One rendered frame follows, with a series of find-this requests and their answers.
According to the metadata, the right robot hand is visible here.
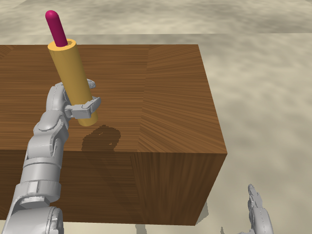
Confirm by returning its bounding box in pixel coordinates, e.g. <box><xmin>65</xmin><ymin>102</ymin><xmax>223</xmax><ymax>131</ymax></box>
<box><xmin>238</xmin><ymin>184</ymin><xmax>273</xmax><ymax>234</ymax></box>

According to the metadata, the left robot hand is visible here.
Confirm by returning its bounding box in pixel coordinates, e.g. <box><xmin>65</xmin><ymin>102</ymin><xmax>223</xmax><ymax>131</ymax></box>
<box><xmin>46</xmin><ymin>79</ymin><xmax>101</xmax><ymax>121</ymax></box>

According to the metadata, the left robot arm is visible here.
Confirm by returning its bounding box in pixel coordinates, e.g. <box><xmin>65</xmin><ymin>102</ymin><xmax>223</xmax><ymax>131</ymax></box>
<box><xmin>1</xmin><ymin>110</ymin><xmax>69</xmax><ymax>234</ymax></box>

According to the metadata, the bottle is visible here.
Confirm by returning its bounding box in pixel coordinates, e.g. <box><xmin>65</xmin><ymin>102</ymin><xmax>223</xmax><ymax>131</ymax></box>
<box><xmin>45</xmin><ymin>10</ymin><xmax>98</xmax><ymax>126</ymax></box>

